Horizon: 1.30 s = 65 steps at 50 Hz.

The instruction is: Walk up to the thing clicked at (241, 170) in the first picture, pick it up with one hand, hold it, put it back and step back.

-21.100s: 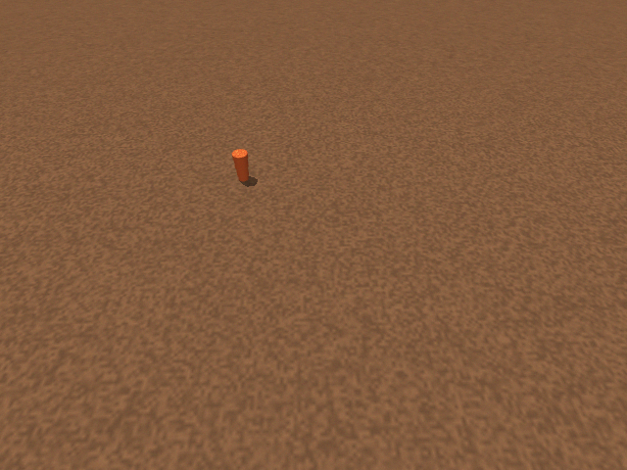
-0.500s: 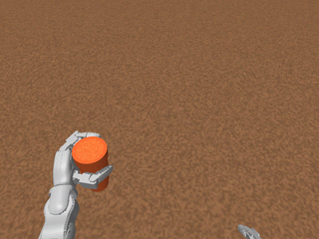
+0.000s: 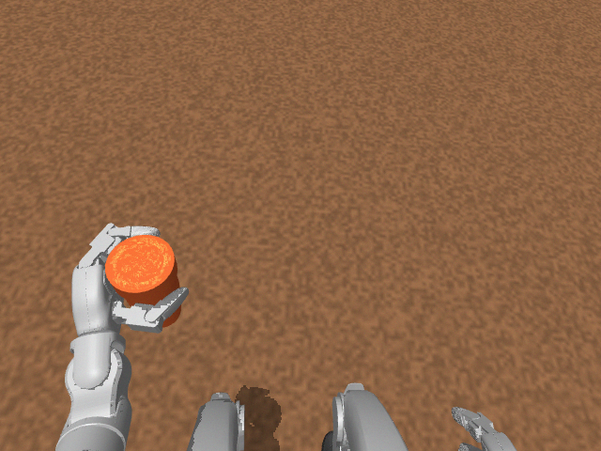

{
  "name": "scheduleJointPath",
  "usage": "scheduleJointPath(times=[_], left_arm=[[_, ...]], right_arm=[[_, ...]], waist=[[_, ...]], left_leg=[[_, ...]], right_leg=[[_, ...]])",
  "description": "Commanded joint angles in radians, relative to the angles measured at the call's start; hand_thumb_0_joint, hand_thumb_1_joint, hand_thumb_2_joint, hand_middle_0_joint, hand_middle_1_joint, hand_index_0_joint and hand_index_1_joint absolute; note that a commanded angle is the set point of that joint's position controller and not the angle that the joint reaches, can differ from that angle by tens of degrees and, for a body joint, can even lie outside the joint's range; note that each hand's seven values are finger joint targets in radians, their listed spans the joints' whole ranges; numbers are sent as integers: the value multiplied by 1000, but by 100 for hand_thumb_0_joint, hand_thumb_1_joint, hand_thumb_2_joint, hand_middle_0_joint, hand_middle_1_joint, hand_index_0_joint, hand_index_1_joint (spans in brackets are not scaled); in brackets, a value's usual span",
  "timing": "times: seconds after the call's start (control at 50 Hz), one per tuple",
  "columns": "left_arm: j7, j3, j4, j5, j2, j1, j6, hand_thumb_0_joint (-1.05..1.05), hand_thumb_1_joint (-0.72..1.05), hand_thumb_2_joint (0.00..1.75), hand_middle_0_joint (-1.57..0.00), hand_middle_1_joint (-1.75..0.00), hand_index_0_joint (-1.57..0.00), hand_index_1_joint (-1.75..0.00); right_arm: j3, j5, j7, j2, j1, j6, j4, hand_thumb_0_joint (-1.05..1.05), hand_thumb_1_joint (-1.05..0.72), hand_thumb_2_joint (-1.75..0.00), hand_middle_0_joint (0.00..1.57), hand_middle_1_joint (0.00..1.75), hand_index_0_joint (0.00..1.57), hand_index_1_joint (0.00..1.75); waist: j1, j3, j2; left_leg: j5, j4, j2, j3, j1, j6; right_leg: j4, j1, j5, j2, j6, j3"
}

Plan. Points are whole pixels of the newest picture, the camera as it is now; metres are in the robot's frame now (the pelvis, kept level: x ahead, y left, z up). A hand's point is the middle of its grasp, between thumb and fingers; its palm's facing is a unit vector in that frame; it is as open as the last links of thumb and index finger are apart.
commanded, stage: crouch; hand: left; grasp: from the side
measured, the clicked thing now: (153, 289) +0.36 +0.19 -0.04
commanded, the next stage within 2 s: lower in 1.38 s
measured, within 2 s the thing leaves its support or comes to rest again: neither
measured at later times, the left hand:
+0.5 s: hand (173, 320) +0.38 +0.21 -0.25, palm faces +0.23 -0.97 -0.04, open 10.1 cm
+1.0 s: hand (178, 325) +0.40 +0.23 -0.37, palm faces +0.23 -0.97 -0.02, open 10.1 cm
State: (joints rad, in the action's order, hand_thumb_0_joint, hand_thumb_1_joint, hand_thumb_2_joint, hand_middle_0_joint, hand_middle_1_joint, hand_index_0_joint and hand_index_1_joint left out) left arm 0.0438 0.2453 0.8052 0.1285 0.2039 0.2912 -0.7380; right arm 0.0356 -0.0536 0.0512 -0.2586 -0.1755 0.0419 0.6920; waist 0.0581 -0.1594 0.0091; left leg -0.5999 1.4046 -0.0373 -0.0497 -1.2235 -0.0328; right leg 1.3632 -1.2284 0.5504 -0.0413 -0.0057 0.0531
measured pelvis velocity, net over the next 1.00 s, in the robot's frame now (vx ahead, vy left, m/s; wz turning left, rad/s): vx -0.07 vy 0.01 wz -0.09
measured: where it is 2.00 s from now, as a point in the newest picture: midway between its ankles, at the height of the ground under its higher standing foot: outside the picture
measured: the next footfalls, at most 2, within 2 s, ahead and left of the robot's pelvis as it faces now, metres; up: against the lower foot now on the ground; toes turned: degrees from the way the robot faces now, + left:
none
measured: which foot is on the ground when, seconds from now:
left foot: down 0.00-1.00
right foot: down 0.00-1.00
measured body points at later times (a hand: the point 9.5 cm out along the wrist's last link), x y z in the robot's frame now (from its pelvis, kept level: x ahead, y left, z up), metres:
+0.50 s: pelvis -0.05 +0.00 -0.20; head +0.15 +0.04 +0.20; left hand +0.36 +0.26 -0.25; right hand +0.08 -0.26 -0.33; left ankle +0.03 +0.13 -0.60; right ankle +0.05 -0.13 -0.60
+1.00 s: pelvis -0.07 +0.01 -0.29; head +0.15 +0.07 +0.09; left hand +0.38 +0.28 -0.36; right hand +0.01 -0.27 -0.41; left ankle +0.03 +0.13 -0.60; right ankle +0.04 -0.13 -0.60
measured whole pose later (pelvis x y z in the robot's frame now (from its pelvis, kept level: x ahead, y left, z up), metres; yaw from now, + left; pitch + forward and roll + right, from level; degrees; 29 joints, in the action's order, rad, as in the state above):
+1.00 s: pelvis -0.07 +0.01 -0.29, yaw -5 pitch +29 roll -7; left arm 0.07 0.52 1.18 0.05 0.46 0.67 -0.85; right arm -0.10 -0.16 0.11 -0.29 -0.07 -0.01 0.77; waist 0.18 -0.02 0.05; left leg -0.70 2.41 0.00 -0.15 -2.22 -0.03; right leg 2.29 -2.19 0.60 -0.04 -0.03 0.07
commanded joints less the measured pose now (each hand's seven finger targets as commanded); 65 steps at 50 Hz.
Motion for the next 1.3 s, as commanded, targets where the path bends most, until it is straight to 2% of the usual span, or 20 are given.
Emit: scheduleJointPath(times=[0.0,0.06,0.1,0.2,0.24,0.26,0.3,0.48,0.52,0.54,0.64,0.7,0.8,0.82,0.88,0.98,1.06,1.1,1.2,1.28], left_arm=[[9,81,-233,27,202,369,-143,0,12,113,-118,-126,-118,-127],[1,90,-174,36,172,351,-138,0,17,117,-118,-127,-118,-128],[-2,143,-197,37,238,386,-146,0,21,119,-119,-128,-119,-129],[28,88,-79,21,175,431,-155,0,22,123,-123,-133,-123,-134],[19,145,-92,9,243,470,-168,0,19,123,-122,-133,-123,-134],[22,125,-37,12,208,467,-168,0,18,122,-121,-133,-122,-134],[9,180,-52,6,269,525,-188,0,17,124,-122,-135,-123,-136],[-4,233,16,-29,349,655,-227,0,17,129,-123,-137,-123,-139],[-4,271,50,-37,397,648,-221,0,17,128,-121,-135,-121,-137],[3,242,73,-39,366,663,-217,0,16,127,-121,-135,-121,-137],[17,278,105,-51,427,676,-204,0,14,124,-118,-132,-118,-133],[15,263,126,-48,403,719,-203,0,17,125,-119,-132,-119,-134],[25,289,149,-55,460,705,-208,0,15,124,-119,-131,-119,-133],[27,281,151,-55,459,720,-209,0,14,124,-119,-132,-120,-133],[20,327,119,-49,521,734,-216,0,16,122,-117,-130,-117,-131],[27,295,166,-60,473,698,-215,0,24,123,-118,-130,-118,-131],[22,310,131,-70,528,694,-223,0,25,120,-116,-127,-116,-128],[25,291,148,-64,486,692,-223,0,27,121,-116,-128,-117,-129],[25,310,137,-55,539,710,-235,0,22,123,-119,-130,-119,-131],[30,302,162,-53,536,704,-240,0,21,122,-120,-130,-120,-131]], right_arm=[[56,-3,-7,-165,-28,30,-77,0,-90,-91,20,30,20,30],[54,-8,-1,-171,-23,22,-71,0,-91,-91,20,30,20,30],[56,-12,0,-181,-26,15,-58,0,-91,-91,20,30,20,30],[49,-22,9,-182,-20,16,-30,0,-92,-91,20,30,20,30],[50,-30,13,-189,-26,14,-26,0,-92,-91,20,30,20,30],[42,-32,16,-189,-17,14,-24,0,-92,-91,20,30,20,30],[36,-39,19,-190,-15,11,-16,0,-92,-91,20,30,20,30],[8,-66,28,-198,-6,4,11,0,-92,-91,20,30,20,30],[7,-69,29,-211,-5,-2,18,0,-93,-92,20,30,20,30],[3,-72,31,-210,-11,-1,19,0,-93,-92,20,30,20,30],[-6,-81,33,-226,-16,-12,27,0,-93,-92,20,30,20,30],[-18,-85,35,-232,-15,-16,34,0,-93,-91,20,30,20,30],[-36,-96,37,-249,-3,-23,40,0,-92,-91,20,30,20,30],[-43,-99,39,-252,-4,-24,37,0,-92,-91,20,30,20,30],[-55,-104,39,-264,-10,-30,35,0,-92,-91,20,30,20,30],[-75,-120,45,-288,-9,-36,33,0,-92,-91,20,30,20,30],[-87,-131,50,-297,-15,-47,34,0,-92,-91,20,30,20,30],[-96,-136,54,-300,-7,-48,28,0,-92,-91,20,30,20,30],[-116,-146,58,-312,7,-52,27,0,-93,-91,20,30,20,30],[-130,-150,61,-329,23,-54,21,0,-92,-91,20,30,20,30]], waist=[[-11,-547,-99],[-4,-573,-85],[-13,-636,-94],[32,-631,-78],[17,-675,-88],[25,-652,-93],[24,-653,-115],[54,-653,-158],[49,-653,-170],[72,-651,-166],[71,-645,-169],[92,-583,-174],[90,-547,-175],[104,-532,-173],[92,-563,-193],[127,-516,-242],[125,-541,-273],[142,-502,-263],[144,-481,-271],[160,-448,-275]], left_leg=[[278,-10,40,7,113,34],[265,54,45,-1,26,34],[282,115,46,4,-14,40],[246,235,45,-1,-130,43],[241,274,45,2,-155,41],[237,290,45,-4,-160,37],[185,325,46,2,-217,35],[39,471,49,26,-381,33],[35,497,49,28,-395,33],[36,519,49,29,-420,35],[18,584,52,34,-496,39],[-15,606,50,21,-524,36],[-47,649,48,12,-579,38],[-60,660,50,11,-604,41],[-46,685,48,7,-603,38],[17,702,42,-26,-560,24],[69,728,43,-31,-559,20],[52,734,43,-39,-576,21],[15,766,40,-42,-603,26],[7,766,37,-61,-599,23]], right_leg=[[6,119,-254,35,36,-50],[83,45,-240,37,40,-39],[126,26,-257,35,37,-51],[241,-118,-226,37,39,-36],[287,-150,-211,37,41,-28],[319,-205,-199,37,45,-12],[355,-245,-149,34,44,-13],[503,-384,-44,34,38,3],[536,-418,-41,34,38,13],[548,-419,-48,33,36,13],[604,-451,-38,34,32,20],[638,-522,-11,34,33,41],[676,-554,12,41,31,54],[680,-553,19,40,28,57],[702,-543,2,43,27,60],[752,-607,-58,41,34,84],[780,-584,-103,44,35,93],[784,-605,-93,44,35,101],[785,-595,-67,49,31,101],[802,-630,-63,48,33,115]])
